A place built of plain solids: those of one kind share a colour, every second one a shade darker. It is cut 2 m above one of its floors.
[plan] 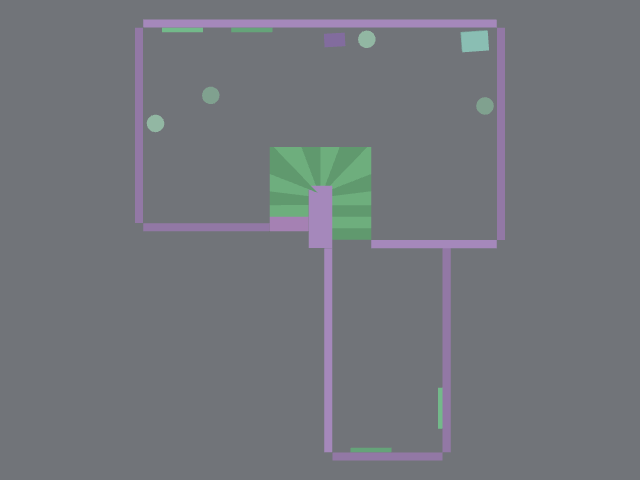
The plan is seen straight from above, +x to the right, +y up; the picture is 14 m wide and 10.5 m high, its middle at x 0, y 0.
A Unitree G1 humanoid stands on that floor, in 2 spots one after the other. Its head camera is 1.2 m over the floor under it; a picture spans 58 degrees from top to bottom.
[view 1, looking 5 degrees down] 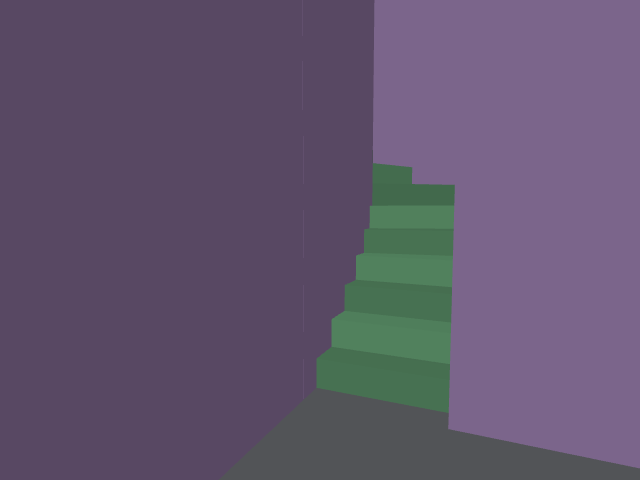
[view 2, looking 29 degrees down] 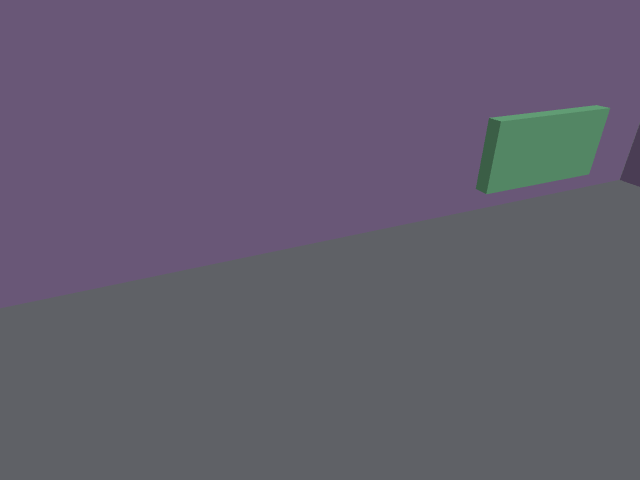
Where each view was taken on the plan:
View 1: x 1.39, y -2.47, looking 114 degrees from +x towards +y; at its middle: wall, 2.78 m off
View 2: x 0.71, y -1.33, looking -23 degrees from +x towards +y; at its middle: wall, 2.45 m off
